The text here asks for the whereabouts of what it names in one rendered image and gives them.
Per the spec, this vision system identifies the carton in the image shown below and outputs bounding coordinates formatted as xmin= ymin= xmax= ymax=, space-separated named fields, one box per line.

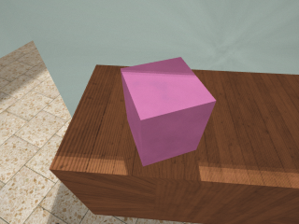
xmin=121 ymin=57 xmax=216 ymax=167

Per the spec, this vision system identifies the pedestal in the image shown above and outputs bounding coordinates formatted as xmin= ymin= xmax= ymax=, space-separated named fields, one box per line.
xmin=49 ymin=64 xmax=299 ymax=224

